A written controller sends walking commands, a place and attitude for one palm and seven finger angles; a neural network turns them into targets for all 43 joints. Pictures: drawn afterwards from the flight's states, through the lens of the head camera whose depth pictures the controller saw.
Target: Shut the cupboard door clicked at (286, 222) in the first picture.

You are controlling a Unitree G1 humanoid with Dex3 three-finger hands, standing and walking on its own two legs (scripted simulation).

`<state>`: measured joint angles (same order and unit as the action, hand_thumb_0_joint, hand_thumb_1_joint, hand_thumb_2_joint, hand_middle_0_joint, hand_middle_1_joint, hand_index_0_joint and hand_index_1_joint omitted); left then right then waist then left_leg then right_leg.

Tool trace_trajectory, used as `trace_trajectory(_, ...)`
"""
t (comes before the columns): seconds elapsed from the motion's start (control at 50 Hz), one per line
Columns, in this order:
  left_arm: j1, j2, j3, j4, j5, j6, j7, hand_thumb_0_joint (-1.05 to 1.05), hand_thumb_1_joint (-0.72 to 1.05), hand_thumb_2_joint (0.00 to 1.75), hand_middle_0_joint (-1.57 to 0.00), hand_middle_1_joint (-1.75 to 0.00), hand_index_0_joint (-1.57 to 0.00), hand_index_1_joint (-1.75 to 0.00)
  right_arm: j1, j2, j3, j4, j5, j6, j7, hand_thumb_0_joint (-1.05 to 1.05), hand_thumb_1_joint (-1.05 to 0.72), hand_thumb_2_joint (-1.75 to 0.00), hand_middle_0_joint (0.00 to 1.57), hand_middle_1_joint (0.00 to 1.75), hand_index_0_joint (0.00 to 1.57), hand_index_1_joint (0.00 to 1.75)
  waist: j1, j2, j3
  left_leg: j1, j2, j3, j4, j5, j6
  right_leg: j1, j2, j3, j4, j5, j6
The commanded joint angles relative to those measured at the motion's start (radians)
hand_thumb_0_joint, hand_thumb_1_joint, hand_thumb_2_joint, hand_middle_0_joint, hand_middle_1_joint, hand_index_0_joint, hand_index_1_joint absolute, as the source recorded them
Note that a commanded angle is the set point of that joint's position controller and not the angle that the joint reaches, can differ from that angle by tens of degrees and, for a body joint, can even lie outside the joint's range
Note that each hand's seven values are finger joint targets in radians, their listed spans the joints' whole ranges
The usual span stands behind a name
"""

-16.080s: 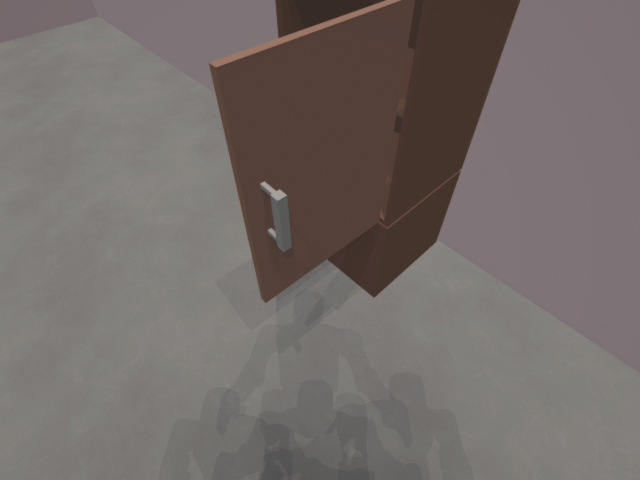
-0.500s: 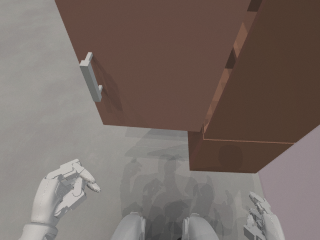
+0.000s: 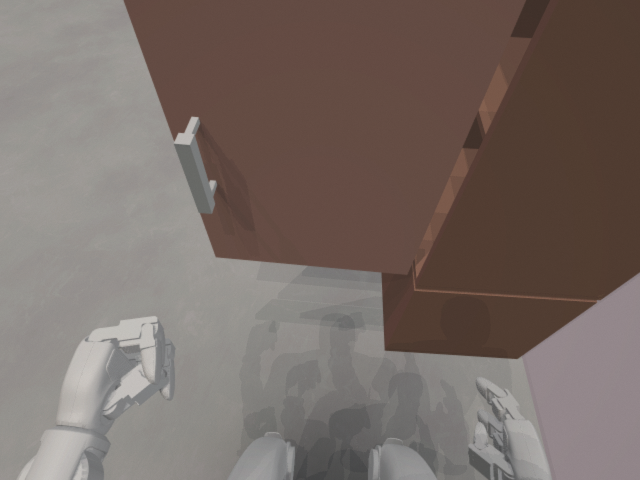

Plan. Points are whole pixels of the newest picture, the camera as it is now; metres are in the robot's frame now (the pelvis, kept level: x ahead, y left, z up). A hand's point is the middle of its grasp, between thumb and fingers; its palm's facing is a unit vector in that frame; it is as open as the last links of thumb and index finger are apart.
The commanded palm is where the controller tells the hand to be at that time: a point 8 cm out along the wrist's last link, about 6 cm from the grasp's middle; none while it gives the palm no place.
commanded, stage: raise the hand and make a fist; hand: left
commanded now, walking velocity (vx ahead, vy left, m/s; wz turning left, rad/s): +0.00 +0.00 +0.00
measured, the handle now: (200, 167) +0.52 +0.22 +0.05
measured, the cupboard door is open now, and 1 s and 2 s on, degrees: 88 88 88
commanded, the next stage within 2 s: bring the fist close to the handle in 0.38 s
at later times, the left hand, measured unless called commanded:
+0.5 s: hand (174, 379) +0.22 +0.17 +0.05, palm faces -0.03 -1.00 -0.04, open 3.2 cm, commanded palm +0.21 +0.23 +0.06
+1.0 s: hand (201, 287) +0.32 +0.17 +0.06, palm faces -0.03 -1.00 -0.03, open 3.2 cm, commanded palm +0.31 +0.22 +0.06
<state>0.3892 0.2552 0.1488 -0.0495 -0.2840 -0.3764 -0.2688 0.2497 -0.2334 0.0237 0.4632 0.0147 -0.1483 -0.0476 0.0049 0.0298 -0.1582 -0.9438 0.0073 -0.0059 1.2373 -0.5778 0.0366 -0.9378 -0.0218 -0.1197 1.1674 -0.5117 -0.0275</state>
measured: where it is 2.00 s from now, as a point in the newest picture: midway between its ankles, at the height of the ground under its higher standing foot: outside the picture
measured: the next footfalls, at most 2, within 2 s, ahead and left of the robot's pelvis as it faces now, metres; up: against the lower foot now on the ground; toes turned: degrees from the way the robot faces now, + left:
none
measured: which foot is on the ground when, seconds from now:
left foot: down 0.00-1.00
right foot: down 0.00-1.00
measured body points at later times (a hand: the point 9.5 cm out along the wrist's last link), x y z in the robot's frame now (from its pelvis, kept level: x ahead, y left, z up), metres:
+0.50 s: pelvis +0.00 -0.01 +0.00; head +0.06 -0.01 +0.45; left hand +0.21 +0.23 +0.06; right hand +0.18 -0.25 -0.07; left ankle +0.01 +0.09 -0.64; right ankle +0.03 -0.11 -0.64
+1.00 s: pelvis +0.00 -0.01 +0.01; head +0.07 -0.01 +0.45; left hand +0.32 +0.22 +0.06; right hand +0.14 -0.26 -0.09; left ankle +0.01 +0.09 -0.64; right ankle +0.03 -0.11 -0.64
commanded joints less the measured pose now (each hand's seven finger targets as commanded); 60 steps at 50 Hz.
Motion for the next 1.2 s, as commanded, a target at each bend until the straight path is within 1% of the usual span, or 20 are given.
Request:
trace_trajectory(0.0,-0.027,0.104,0.077,-0.176,-0.022,-0.058,-0.010,0.00,0.90,0.90,-1.30,-1.50,-1.30,-1.50,-0.024,-0.144,-0.066,-0.156,0.007,-0.058,-0.011,0.00,-0.90,-0.90,0.20,0.30,0.20,0.30,-0.002,0.016,-0.211,0.118,-0.012,-0.056,-0.224,0.300,-0.027,0.201,0.044,0.057,-0.148,0.200,-0.012)
trace_trajectory(0.04,-0.031,0.102,0.073,-0.180,-0.027,-0.061,-0.011,0.00,0.90,0.90,-1.30,-1.50,-1.30,-1.50,-0.028,-0.143,-0.065,-0.158,0.008,-0.060,-0.010,0.00,-0.90,-0.90,0.20,0.30,0.20,0.30,-0.001,0.024,-0.209,0.107,-0.015,-0.051,-0.226,0.273,-0.027,0.207,0.037,0.066,-0.156,0.174,-0.010)
trace_trajectory(0.06,-0.027,0.103,0.076,-0.174,-0.028,-0.062,-0.010,0.00,0.90,0.90,-1.30,-1.50,-1.30,-1.50,-0.026,-0.143,-0.067,-0.158,0.009,-0.060,-0.010,0.00,-0.90,-0.90,0.20,0.30,0.20,0.30,-0.003,0.004,-0.206,0.101,-0.015,-0.048,-0.224,0.259,-0.025,0.207,0.037,0.071,-0.164,0.160,-0.008)
trace_trajectory(0.14,-0.028,0.111,0.080,-0.188,-0.022,-0.076,0.004,0.00,0.90,0.90,-1.30,-1.50,-1.30,-1.50,-0.027,-0.142,-0.067,-0.158,0.008,-0.060,-0.009,0.00,-0.90,-0.90,0.20,0.30,0.20,0.30,0.000,0.033,-0.209,0.104,-0.015,-0.046,-0.225,0.259,-0.025,0.205,0.036,0.074,-0.160,0.157,-0.010)
trace_trajectory(0.28,-0.034,0.101,0.066,-0.175,-0.020,-0.090,0.010,0.00,0.90,0.90,-1.30,-1.50,-1.30,-1.50,-0.028,-0.144,-0.067,-0.158,0.008,-0.057,-0.010,0.00,-0.90,-0.90,0.20,0.30,0.20,0.30,-0.011,0.005,-0.184,0.076,-0.016,-0.042,-0.220,0.209,-0.019,0.193,0.033,0.089,-0.180,0.099,-0.005)
trace_trajectory(0.4,-0.034,0.119,0.082,-0.177,-0.023,-0.087,0.005,0.00,0.90,0.90,-1.30,-1.50,-1.30,-1.50,-0.026,-0.140,-0.065,-0.154,0.008,-0.056,-0.014,0.00,-0.90,-0.90,0.20,0.30,0.20,0.30,-0.007,0.002,-0.199,0.062,-0.017,-0.036,-0.201,0.229,-0.015,0.224,0.032,0.109,-0.185,0.115,-0.008)
trace_trajectory(0.46,-0.037,0.104,0.071,-0.183,-0.022,-0.089,0.001,0.00,0.90,0.90,-1.30,-1.50,-1.30,-1.50,-0.029,-0.138,-0.066,-0.155,0.009,-0.056,-0.013,0.00,-0.90,-0.90,0.20,0.30,0.20,0.30,-0.008,0.014,-0.206,0.071,-0.017,-0.033,-0.200,0.237,-0.016,0.219,0.030,0.104,-0.177,0.134,-0.004)
trace_trajectory(0.5,-0.141,0.128,0.076,-0.176,-0.017,-0.092,0.008,0.00,0.90,0.90,-1.30,-1.50,-1.30,-1.50,-0.022,-0.146,-0.060,-0.139,0.005,-0.056,-0.018,0.00,-0.90,-0.90,0.20,0.30,0.20,0.30,-0.029,0.017,-0.183,0.059,-0.015,-0.040,-0.188,0.226,-0.013,0.189,0.034,0.101,-0.172,0.123,-0.006)
trace_trajectory(0.56,-0.232,0.107,0.053,-0.125,-0.010,-0.092,0.007,0.00,0.90,0.90,-1.30,-1.50,-1.30,-1.50,-0.021,-0.148,-0.057,-0.126,0.006,-0.063,-0.020,0.00,-0.90,-0.90,0.20,0.30,0.20,0.30,-0.041,0.010,-0.179,0.051,-0.015,-0.038,-0.182,0.187,-0.012,0.164,0.030,0.110,-0.182,0.077,-0.001)
trace_trajectory(0.58,-0.274,0.129,0.072,-0.109,-0.008,-0.091,0.008,0.00,0.90,0.90,-1.30,-1.50,-1.30,-1.50,-0.020,-0.152,-0.059,-0.117,0.008,-0.065,-0.023,0.00,-0.90,-0.90,0.20,0.30,0.20,0.30,-0.043,0.000,-0.189,0.047,-0.013,-0.039,-0.179,0.179,-0.012,0.162,0.029,0.115,-0.185,0.064,0.000)
trace_trajectory(0.66,-0.384,0.161,0.106,-0.025,-0.008,-0.056,0.000,0.00,0.90,0.90,-1.30,-1.50,-1.30,-1.50,-0.016,-0.156,-0.056,-0.097,0.014,-0.061,-0.028,0.00,-0.90,-0.90,0.20,0.30,0.20,0.30,-0.032,0.005,-0.230,0.052,-0.014,-0.034,-0.193,0.196,-0.011,0.206,0.027,0.122,-0.193,0.085,0.000)
trace_trajectory(0.7,-0.436,0.155,0.090,-0.007,-0.004,-0.037,-0.004,0.00,0.90,0.90,-1.30,-1.50,-1.30,-1.50,-0.018,-0.157,-0.053,-0.096,0.015,-0.060,-0.028,0.00,-0.90,-0.90,0.20,0.30,0.20,0.30,-0.028,0.040,-0.259,0.077,-0.016,-0.033,-0.204,0.228,-0.010,0.226,0.028,0.115,-0.185,0.132,-0.004)
trace_trajectory(0.76,-0.479,0.162,0.109,0.053,-0.002,-0.019,0.004,0.00,0.90,0.90,-1.30,-1.50,-1.30,-1.50,-0.011,-0.155,-0.053,-0.083,0.015,-0.055,-0.024,0.00,-0.90,-0.90,0.20,0.30,0.20,0.30,-0.022,0.015,-0.280,0.087,-0.015,-0.030,-0.218,0.256,-0.011,0.258,0.025,0.115,-0.188,0.180,0.001)
trace_trajectory(0.8,-0.504,0.167,0.118,0.096,0.000,-0.016,0.010,0.00,0.90,0.90,-1.30,-1.50,-1.30,-1.50,-0.005,-0.158,-0.053,-0.075,0.013,-0.050,-0.020,0.00,-0.90,-0.90,0.20,0.30,0.20,0.30,-0.019,0.027,-0.280,0.099,-0.014,-0.032,-0.226,0.284,-0.014,0.261,0.028,0.105,-0.180,0.217,-0.003)
trace_trajectory(0.84,-0.527,0.156,0.118,0.147,0.004,-0.021,0.016,0.00,0.90,0.90,-1.30,-1.50,-1.30,-1.50,-0.001,-0.158,-0.056,-0.070,0.014,-0.041,-0.015,0.00,-0.90,-0.90,0.20,0.30,0.20,0.30,-0.023,-0.010,-0.274,0.098,-0.012,-0.028,-0.235,0.283,-0.015,0.266,0.025,0.104,-0.186,0.225,0.002)
trace_trajectory(0.88,-0.589,0.145,0.103,0.174,0.015,-0.031,0.020,0.00,0.90,0.90,-1.30,-1.50,-1.30,-1.50,0.005,-0.160,-0.058,-0.060,0.013,-0.036,-0.011,0.00,-0.90,-0.90,0.20,0.30,0.20,0.30,-0.030,0.011,-0.268,0.107,-0.012,-0.027,-0.239,0.290,-0.016,0.253,0.023,0.101,-0.181,0.241,0.001)
trace_trajectory(0.94,-0.640,0.145,0.104,0.225,0.025,-0.049,0.028,0.00,0.90,0.90,-1.30,-1.50,-1.30,-1.50,0.015,-0.164,-0.064,-0.050,0.012,-0.027,-0.008,0.00,-0.90,-0.90,0.20,0.30,0.20,0.30,-0.035,-0.019,-0.273,0.117,-0.009,-0.026,-0.245,0.292,-0.016,0.248,0.023,0.099,-0.184,0.246,0.002)
trace_trajectory(1.02,-0.769,0.201,0.144,0.288,0.039,-0.079,0.038,0.00,0.90,0.90,-1.30,-1.50,-1.30,-1.50,0.022,-0.168,-0.065,-0.027,0.010,-0.013,-0.009,0.00,-0.90,-0.90,0.20,0.30,0.20,0.30,-0.037,-0.007,-0.286,0.109,-0.009,-0.023,-0.246,0.289,-0.015,0.255,0.021,0.110,-0.181,0.247,0.000)
trace_trajectory(1.08,-0.848,0.185,0.124,0.316,0.044,-0.102,0.037,0.00,0.90,0.90,-1.30,-1.50,-1.30,-1.50,0.026,-0.166,-0.065,-0.012,0.008,-0.007,-0.007,0.00,-0.90,-0.90,0.20,0.30,0.20,0.30,-0.043,0.032,-0.316,0.142,-0.009,-0.022,-0.249,0.303,-0.017,0.242,0.021,0.109,-0.179,0.263,0.000)
trace_trajectory(1.18,-0.940,0.205,0.137,0.426,0.054,-0.109,0.038,0.00,0.90,0.90,-1.30,-1.50,-1.30,-1.50,0.049,-0.172,-0.069,0.011,0.010,0.011,-0.005,0.00,-0.90,-0.90,0.20,0.30,0.20,0.30,-0.052,0.012,-0.333,0.144,-0.006,-0.024,-0.251,0.314,-0.017,0.246,0.022,0.109,-0.181,0.281,0.001)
